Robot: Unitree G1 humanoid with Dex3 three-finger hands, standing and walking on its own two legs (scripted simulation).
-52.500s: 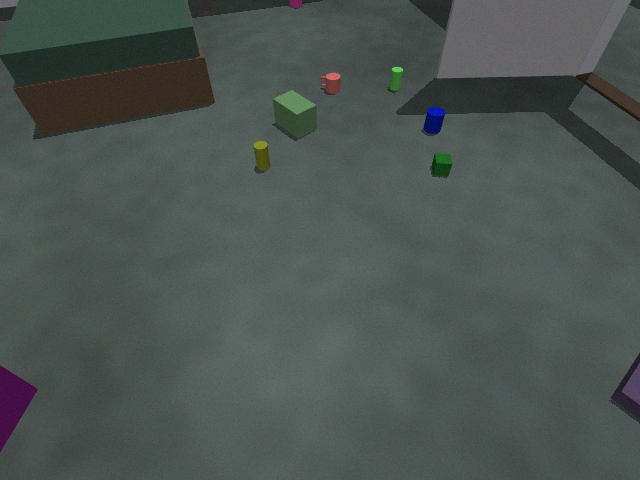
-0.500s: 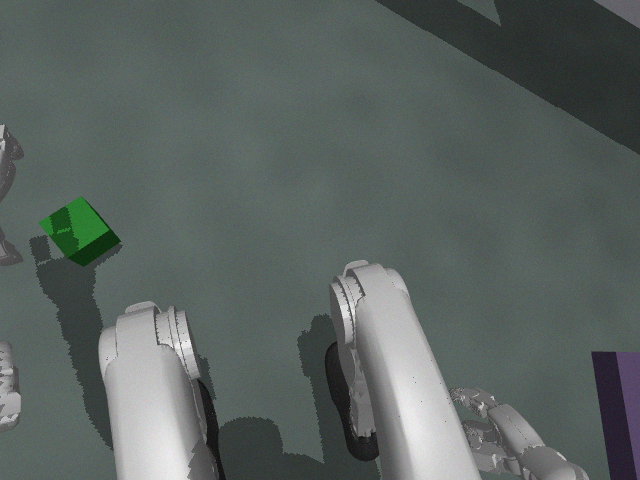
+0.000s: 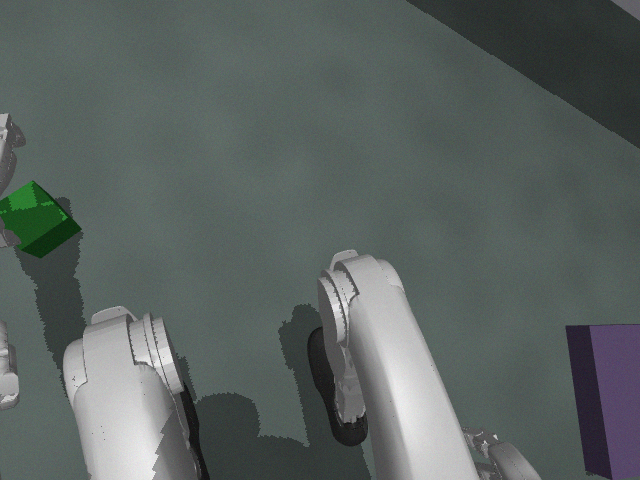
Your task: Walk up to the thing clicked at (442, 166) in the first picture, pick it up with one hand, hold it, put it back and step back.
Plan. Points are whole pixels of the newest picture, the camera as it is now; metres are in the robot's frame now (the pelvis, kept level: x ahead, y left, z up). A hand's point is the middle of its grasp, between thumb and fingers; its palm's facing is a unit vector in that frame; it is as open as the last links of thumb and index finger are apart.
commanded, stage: home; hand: left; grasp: from above
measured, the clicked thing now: (36, 220) +0.48 +0.30 -0.30
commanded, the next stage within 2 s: none
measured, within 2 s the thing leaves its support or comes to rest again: neither
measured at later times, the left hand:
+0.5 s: hand out of the picture +0.34 +0.27 +0.03, palm faces -0.25 -0.66 -0.71, open 8.3 cm
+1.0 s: hand out of the picture +0.26 +0.22 +0.24, palm faces +0.18 -0.95 -0.26, open 7.4 cm
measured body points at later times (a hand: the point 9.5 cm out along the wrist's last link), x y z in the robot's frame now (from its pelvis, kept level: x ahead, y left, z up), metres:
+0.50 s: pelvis +0.01 +0.00 +0.14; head +0.18 +0.04 +0.56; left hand +0.35 +0.30 +0.07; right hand +0.20 -0.25 +0.03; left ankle +0.09 +0.13 -0.30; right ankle +0.11 -0.14 -0.30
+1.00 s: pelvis +0.07 +0.00 +0.32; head +0.14 +0.03 +0.76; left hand +0.24 +0.27 +0.26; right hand +0.27 -0.20 +0.24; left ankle +0.08 +0.13 -0.30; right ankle +0.11 -0.14 -0.30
